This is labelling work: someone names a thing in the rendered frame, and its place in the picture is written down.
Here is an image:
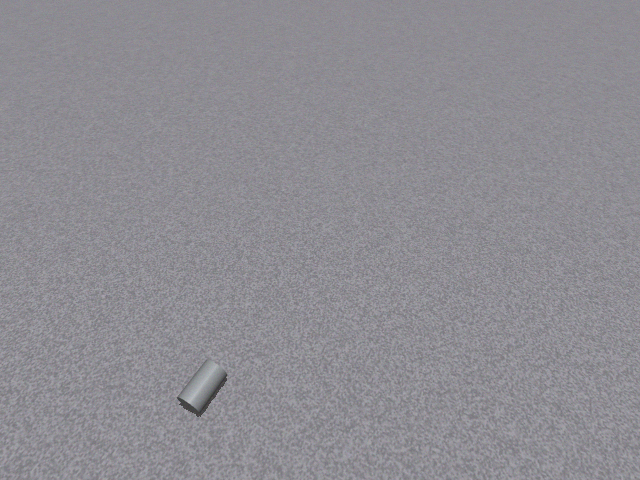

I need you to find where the can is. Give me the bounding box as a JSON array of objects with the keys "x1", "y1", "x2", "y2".
[{"x1": 177, "y1": 360, "x2": 227, "y2": 414}]

